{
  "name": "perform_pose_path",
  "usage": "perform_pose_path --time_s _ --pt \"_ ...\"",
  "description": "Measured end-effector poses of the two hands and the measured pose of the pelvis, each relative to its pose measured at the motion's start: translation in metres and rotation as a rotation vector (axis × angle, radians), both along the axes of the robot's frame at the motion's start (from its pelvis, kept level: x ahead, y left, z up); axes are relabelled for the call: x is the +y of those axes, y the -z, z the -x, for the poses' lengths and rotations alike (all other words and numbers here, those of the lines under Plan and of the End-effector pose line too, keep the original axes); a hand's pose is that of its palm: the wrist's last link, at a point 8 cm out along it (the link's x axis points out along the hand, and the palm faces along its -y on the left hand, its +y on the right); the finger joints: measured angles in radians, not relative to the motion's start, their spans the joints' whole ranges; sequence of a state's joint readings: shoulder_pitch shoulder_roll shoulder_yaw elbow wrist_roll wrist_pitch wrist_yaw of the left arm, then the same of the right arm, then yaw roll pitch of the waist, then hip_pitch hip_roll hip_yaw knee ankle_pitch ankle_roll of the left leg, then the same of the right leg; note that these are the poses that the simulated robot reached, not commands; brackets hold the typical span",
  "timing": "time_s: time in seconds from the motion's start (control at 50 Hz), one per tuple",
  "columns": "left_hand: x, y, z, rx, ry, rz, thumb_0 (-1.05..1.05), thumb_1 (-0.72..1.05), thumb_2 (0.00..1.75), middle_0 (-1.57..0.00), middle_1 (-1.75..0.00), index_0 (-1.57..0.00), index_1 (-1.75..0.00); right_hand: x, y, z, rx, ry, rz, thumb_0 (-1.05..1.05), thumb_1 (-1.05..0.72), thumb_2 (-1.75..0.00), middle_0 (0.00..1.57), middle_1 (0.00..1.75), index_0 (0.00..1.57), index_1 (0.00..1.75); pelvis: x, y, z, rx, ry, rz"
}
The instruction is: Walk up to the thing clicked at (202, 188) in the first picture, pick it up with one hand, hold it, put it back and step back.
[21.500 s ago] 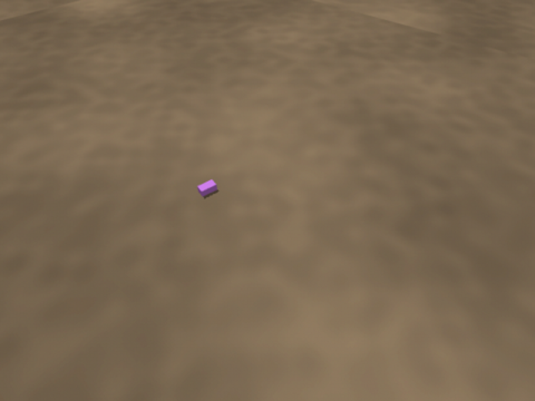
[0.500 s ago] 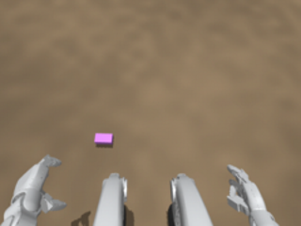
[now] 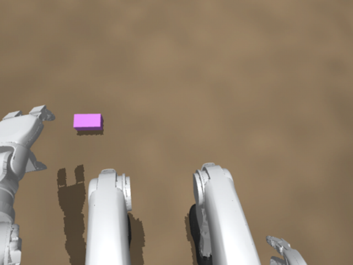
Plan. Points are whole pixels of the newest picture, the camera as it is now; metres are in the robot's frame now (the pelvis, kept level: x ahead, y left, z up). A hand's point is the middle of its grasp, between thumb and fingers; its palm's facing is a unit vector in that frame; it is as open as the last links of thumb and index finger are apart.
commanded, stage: rise first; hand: left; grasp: from above
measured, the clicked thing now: (88, 122) +0.53 +0.26 -0.37
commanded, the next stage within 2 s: none
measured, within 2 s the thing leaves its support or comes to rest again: neither
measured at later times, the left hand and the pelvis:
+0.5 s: hand (47, 132) +0.44 +0.32 -0.21, palm faces -0.46 -0.03 -0.89, open 13.1 cm; pelvis +0.00 +0.01 -0.06, yaw -3 degrees
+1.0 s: hand (56, 126) +0.47 +0.31 -0.24, palm faces -0.46 -0.04 -0.89, open 13.2 cm; pelvis +0.01 +0.01 -0.07, yaw -4 degrees
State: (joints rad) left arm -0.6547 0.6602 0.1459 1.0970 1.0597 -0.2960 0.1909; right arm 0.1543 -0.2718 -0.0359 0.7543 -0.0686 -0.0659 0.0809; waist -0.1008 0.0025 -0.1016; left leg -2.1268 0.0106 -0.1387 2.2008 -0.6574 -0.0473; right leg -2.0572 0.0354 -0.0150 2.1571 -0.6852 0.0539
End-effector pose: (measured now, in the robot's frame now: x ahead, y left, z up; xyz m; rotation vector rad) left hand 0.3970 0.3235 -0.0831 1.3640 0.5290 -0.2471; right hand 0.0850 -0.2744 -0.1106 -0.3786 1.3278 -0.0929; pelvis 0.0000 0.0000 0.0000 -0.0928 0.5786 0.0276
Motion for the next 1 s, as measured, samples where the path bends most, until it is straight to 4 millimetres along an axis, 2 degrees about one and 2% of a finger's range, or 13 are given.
perform_pose_path --time_s 0.12,0.26,0.64,1.0 --pt "0.001 0.02 -0.018 -0.023 0.057 -0.045 0.0 -0.34 0.88 -0.26 -0.81 -0.25 -0.82 0.001 0.009 0.022 0.052 0.021 0.03 0.0 -0.89 -0.9 0.2 0.3 0.2 0.29 0.004 0.019 0.003 -0.01 0.003 0.017" --pt "0.002 0.04 -0.035 -0.018 0.111 -0.083 0.0 -0.33 0.88 -0.27 -0.76 -0.25 -0.78 0.006 0.017 0.032 0.089 0.023 0.048 0.0 -0.89 -0.9 0.2 0.3 0.2 0.29 0.008 0.035 0.003 -0.013 0.005 0.033" --pt "-0.003 0.083 -0.063 -0.042 0.175 -0.104 0.0 -0.33 0.86 -0.27 -0.75 -0.26 -0.77 0.015 0.041 0.029 0.135 -0.04 0.055 0.0 -0.9 -0.9 0.2 0.3 0.2 0.3 0.01 0.065 -0.002 -0.018 0.023 0.054" --pt "-0.008 0.102 -0.082 -0.028 0.141 -0.108 0.0 -0.34 0.86 -0.25 -0.79 -0.25 -0.8 0.011 0.045 0.037 0.182 -0.049 0.059 0.0 -0.9 -0.9 0.2 0.3 0.2 0.3 0.008 0.071 -0.009 -0.008 0.037 0.058"
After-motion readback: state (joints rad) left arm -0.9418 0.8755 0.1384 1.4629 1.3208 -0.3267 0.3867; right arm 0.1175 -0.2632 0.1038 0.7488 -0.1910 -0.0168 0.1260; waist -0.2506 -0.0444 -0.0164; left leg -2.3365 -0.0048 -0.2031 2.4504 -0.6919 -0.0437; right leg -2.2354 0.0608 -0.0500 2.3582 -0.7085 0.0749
